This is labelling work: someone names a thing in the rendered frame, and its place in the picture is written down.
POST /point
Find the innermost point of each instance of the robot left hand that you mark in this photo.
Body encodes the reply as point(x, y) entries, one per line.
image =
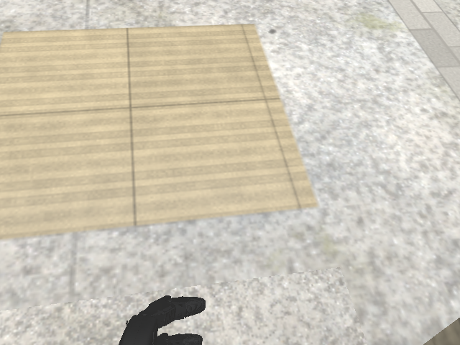
point(142, 328)

